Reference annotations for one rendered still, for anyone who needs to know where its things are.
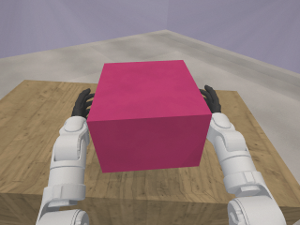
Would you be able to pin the left robot forearm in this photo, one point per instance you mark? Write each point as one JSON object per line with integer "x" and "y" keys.
{"x": 66, "y": 179}

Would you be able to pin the robot left upper arm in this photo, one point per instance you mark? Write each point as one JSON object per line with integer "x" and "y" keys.
{"x": 66, "y": 217}

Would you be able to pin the right robot forearm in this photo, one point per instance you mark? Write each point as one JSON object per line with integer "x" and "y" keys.
{"x": 240, "y": 175}

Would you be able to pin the right robot hand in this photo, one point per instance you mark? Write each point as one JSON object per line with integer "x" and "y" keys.
{"x": 211, "y": 99}

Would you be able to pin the pedestal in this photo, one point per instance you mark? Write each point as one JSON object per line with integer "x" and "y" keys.
{"x": 31, "y": 116}

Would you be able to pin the robot right upper arm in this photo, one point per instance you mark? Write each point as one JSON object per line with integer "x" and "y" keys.
{"x": 254, "y": 210}

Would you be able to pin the carton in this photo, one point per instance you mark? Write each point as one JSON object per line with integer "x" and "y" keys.
{"x": 148, "y": 115}

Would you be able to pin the left robot hand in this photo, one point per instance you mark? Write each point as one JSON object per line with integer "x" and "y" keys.
{"x": 80, "y": 108}

